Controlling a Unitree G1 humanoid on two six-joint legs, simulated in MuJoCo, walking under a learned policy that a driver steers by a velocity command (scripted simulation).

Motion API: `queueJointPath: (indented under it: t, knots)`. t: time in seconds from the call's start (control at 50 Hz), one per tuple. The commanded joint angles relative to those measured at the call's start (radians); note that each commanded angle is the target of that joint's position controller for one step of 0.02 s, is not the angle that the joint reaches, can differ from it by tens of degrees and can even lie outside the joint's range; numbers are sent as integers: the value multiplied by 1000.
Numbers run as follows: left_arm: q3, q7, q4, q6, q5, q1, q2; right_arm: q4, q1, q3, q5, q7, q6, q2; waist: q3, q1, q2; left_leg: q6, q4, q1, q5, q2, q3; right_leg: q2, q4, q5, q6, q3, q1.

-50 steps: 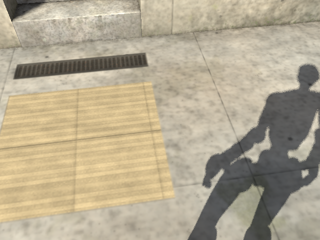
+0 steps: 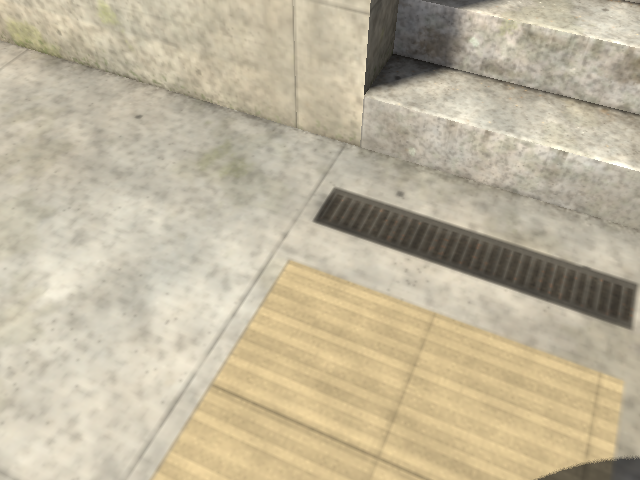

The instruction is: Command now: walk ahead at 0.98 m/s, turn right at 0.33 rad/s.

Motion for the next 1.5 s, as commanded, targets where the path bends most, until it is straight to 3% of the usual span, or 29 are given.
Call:
queueJointPath:
  t: [0.02,0.12,0.18,0.22,0.24,0.28,0.36,0.5,0.56,0.62,0.66,0.68,0.7,0.78,0.8,0.82,0.84,0.86,0.94,1.04,1.08,1.1,1.12,1.16,1.18,1.22,1.32,1.38,1.5]
  knots:
    - [10,2,-93,-34,-10,-97,90,-125,-113,24,6,19,-14,-23,144,-72,-59,-53,-279,-6,148,48,1,-231,-320,26,-169,315,-189]
    - [26,-8,-75,-33,-32,-13,160,-132,-205,22,29,10,-18,-54,90,-25,-67,-51,-527,278,278,-42,68,-234,-265,455,-120,264,-86]
    - [37,-5,-61,-18,-24,1,213,-50,86,-23,18,-33,-31,-142,-126,-165,-74,-18,-582,661,109,-77,67,-181,243,724,-66,222,-55]
    - [-13,-1,-129,-23,-64,52,-10,-20,351,-70,-40,-66,-28,-285,-408,-195,200,78,-678,1140,-430,436,-572,-52,895,-208,-36,117,-522]
    - [-6,6,-153,-11,-59,0,60,-19,315,-75,-9,-60,-17,-258,-395,-190,211,106,-829,1043,-569,432,-782,-81,1014,-144,-54,107,-618]
    - [1,-7,-159,9,-24,-153,79,-8,182,-46,8,-50,-21,-116,-108,-151,45,71,-837,773,-306,329,-443,-169,962,6,-49,92,-658]
    - [-9,-42,-202,68,8,-230,5,75,211,-29,40,-40,-48,-41,25,-67,72,24,-902,582,49,254,-113,-232,902,17,-22,79,-643]
    - [-40,-88,-327,79,12,-488,31,129,206,-36,44,-46,-70,-95,157,-28,3,-28,-1013,501,460,156,291,-193,496,321,-59,-88,-535]
    - [-34,-87,-308,71,6,-466,74,132,273,-52,41,-65,-49,-186,92,0,22,-45,-855,636,1064,163,339,-70,384,281,-109,-197,-353]
    - [19,-51,-178,64,4,-5,179,91,202,-76,25,-79,4,-267,-156,227,49,-24,-203,546,1212,215,288,9,339,112,-180,-122,162]
    - [57,-11,-163,82,0,-74,312,42,270,-27,1,-54,-4,-58,-108,42,-283,-70,554,-23,-314,-51,217,-221,306,247,-265,347,434]
    - [69,-5,-210,92,12,-69,357,-66,247,-22,35,-51,-29,-105,-326,53,-262,-71,609,-231,-251,-67,2,-363,16,-49,-407,754,619]
    - [63,9,-208,89,11,-78,292,-61,162,-23,34,-52,-49,-152,-194,61,-88,-66,518,-283,-147,-9,-20,-386,-142,-186,-355,797,493]
    - [5,17,-175,19,1,-191,135,1,214,-2,7,-39,9,-96,40,-115,80,-81,221,13,-82,120,-13,-269,-193,57,-245,446,-91]
    - [14,26,-179,-4,14,-170,178,50,270,-20,-2,-41,68,-100,163,-135,317,-84,226,-39,-31,84,25,-415,-71,845,-144,526,-84]
    - [26,24,-159,-13,-1,-111,213,53,302,-11,9,-27,95,-50,97,-139,266,-79,145,-24,-15,82,7,-389,-10,1163,-52,385,-54]
    - [15,4,-125,-11,-27,-127,172,-18,191,10,42,-9,61,-6,14,-133,-75,-63,-10,87,28,114,19,-183,-157,663,-72,131,-132]
    - [6,-6,-121,-16,-23,-187,140,-47,66,8,62,2,45,-40,93,-101,-143,-44,-111,112,121,78,87,-109,-238,511,-82,43,-205]
    - [1,-9,-62,-66,-17,-92,134,-47,-86,25,49,10,2,-7,138,-9,-48,24,-528,188,487,-22,164,-161,-295,825,-43,-46,-22]
    - [0,55,-91,-24,5,-208,163,101,259,-23,22,7,-13,-131,-108,-155,-150,54,-618,448,395,-192,190,-196,228,1158,66,-123,191]
    - [-11,57,-106,-18,-5,-238,119,160,457,-49,14,-29,-10,-179,-146,-223,-4,122,-656,688,799,-16,-10,-25,845,227,84,-155,-77]
    - [-41,73,-129,-14,-43,-61,9,140,431,-78,6,-42,-11,-282,-282,-97,236,358,-500,1039,1530,264,-376,62,1273,-368,140,-42,-482]
    - [-51,73,-189,-18,-37,-158,67,128,442,-105,65,-49,19,-294,-454,-195,147,487,-602,1074,1390,262,-409,-7,1379,-355,143,67,-541]
    - [-49,44,-216,-12,11,-267,134,52,206,-68,90,-58,54,-152,-217,-84,-108,351,-741,698,939,120,-307,-97,1114,-178,114,100,-463]
    - [-47,44,-196,15,39,-244,140,29,210,-50,50,-46,53,-108,-156,-69,-212,291,-777,610,812,146,-391,-88,1042,-122,112,100,-452]
    - [-61,52,-199,86,76,-219,101,30,213,-68,43,-42,53,-170,-91,-37,-162,203,-855,409,555,114,-429,-99,874,-102,125,108,-355]
    - [-51,66,-223,111,24,-306,106,27,182,-99,51,-66,95,-222,-91,-59,33,-30,-835,339,209,-7,-430,-55,598,-9,117,130,-355]
    - [-44,68,-253,125,33,-416,120,55,213,-111,70,-58,75,-221,-45,-107,82,-49,-872,438,-148,-36,-508,-58,500,56,146,163,-443]
    - [-32,75,-238,99,26,-445,127,52,222,-103,49,-77,97,-165,-73,-151,120,-8,-777,580,243,8,-491,-85,477,44,139,159,-469]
